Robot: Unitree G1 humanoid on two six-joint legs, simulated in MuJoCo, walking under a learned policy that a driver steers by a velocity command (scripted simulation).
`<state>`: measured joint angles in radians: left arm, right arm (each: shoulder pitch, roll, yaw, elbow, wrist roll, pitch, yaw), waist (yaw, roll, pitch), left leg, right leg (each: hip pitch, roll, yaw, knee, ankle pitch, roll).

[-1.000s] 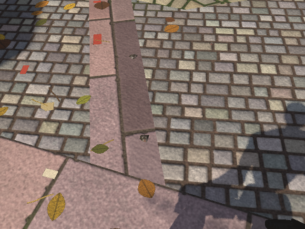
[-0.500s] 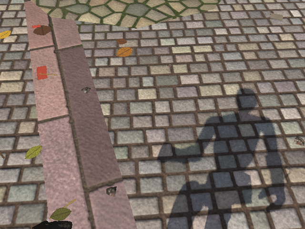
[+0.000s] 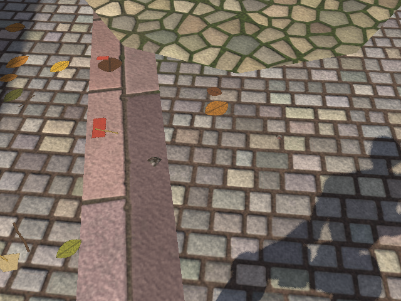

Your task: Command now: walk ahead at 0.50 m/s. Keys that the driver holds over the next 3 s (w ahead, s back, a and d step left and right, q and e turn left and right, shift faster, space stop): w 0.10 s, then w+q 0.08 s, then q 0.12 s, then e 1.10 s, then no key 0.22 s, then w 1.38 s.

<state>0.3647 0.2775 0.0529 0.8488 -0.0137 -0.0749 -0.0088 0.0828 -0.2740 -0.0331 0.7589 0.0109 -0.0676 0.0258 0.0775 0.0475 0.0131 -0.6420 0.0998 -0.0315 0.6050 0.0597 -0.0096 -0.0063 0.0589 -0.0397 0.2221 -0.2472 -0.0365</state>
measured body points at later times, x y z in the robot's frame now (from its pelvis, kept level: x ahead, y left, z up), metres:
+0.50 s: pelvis +0.24 +0.05 +0.00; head +0.27 +0.05 +0.45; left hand +0.39 +0.31 -0.11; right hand +0.33 -0.23 -0.12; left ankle +0.21 +0.14 -0.74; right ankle +0.39 -0.08 -0.71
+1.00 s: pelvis +0.31 +0.06 -0.01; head +0.35 +0.06 +0.44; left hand +0.51 +0.31 -0.12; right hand +0.38 -0.25 -0.12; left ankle +0.36 +0.18 -0.75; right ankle +0.37 -0.07 -0.74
